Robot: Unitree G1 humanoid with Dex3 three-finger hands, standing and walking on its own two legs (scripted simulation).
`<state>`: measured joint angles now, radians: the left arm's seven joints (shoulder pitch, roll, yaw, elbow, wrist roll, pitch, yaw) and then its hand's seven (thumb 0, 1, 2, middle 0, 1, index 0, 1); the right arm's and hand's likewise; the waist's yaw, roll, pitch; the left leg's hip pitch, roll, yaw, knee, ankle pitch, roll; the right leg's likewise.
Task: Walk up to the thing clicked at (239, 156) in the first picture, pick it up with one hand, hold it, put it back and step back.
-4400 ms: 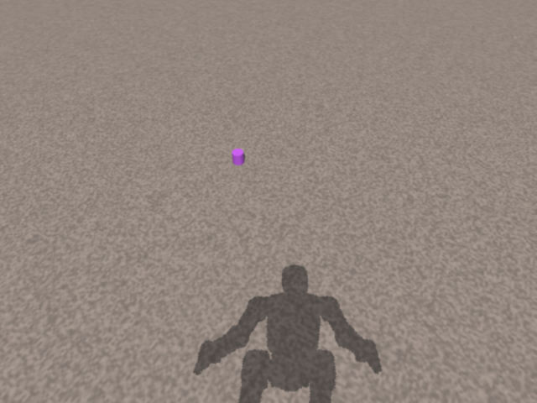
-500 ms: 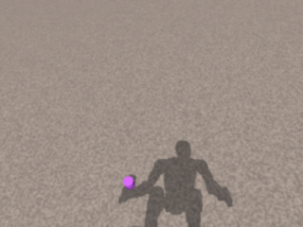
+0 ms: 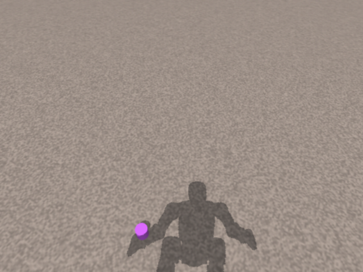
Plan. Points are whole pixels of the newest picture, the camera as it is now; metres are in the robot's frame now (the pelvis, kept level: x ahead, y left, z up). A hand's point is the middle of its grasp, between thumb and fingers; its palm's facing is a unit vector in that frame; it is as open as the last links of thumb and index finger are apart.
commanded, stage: walk up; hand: left
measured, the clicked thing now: (142, 231) +0.49 +0.23 -0.73
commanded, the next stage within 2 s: stand in 0.98 s
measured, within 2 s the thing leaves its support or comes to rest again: neither
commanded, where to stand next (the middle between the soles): +0.08 +0.00 m, yaw -2 degrees
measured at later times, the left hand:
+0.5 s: hand out of the picture +0.09 +0.26 -0.14, palm faces -0.01 -0.94 -0.34, open 7.3 cm
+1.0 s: hand out of the picture +0.10 +0.25 -0.14, palm faces -0.01 -0.94 -0.34, open 7.3 cm
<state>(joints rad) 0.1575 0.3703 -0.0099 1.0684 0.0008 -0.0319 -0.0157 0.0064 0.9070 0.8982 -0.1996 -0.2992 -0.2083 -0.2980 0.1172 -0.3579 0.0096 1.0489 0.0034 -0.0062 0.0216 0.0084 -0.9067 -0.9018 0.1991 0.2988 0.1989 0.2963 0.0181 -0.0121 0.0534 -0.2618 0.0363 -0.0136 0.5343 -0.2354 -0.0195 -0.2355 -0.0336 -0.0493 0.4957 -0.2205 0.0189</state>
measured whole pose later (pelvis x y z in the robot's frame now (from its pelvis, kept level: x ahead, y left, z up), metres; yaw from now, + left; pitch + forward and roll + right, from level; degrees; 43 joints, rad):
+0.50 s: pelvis +0.01 +0.00 +0.01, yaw +0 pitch -2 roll +0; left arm 0.07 0.35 0.00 1.16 0.01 -0.02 -0.01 0.01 0.91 0.90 -0.20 -0.30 -0.21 -0.30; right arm 0.07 -0.35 0.00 1.15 0.00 0.00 0.02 0.01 -0.91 -0.90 0.20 0.30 0.20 0.30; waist 0.01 0.01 0.05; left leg -0.15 0.02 -0.01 0.35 -0.16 -0.02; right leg -0.14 -0.04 -0.05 0.34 -0.16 0.03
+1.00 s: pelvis +0.02 +0.00 +0.01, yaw +0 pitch -2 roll +0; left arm 0.09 0.35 0.01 1.16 0.01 -0.02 -0.01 0.01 0.91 0.90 -0.20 -0.30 -0.21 -0.30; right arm 0.10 -0.35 0.00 1.15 0.00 0.00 0.01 0.01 -0.91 -0.90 0.20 0.30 0.20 0.30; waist 0.00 0.01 0.05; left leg -0.14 0.03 -0.01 0.34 -0.16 -0.03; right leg -0.13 -0.04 -0.05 0.33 -0.17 0.02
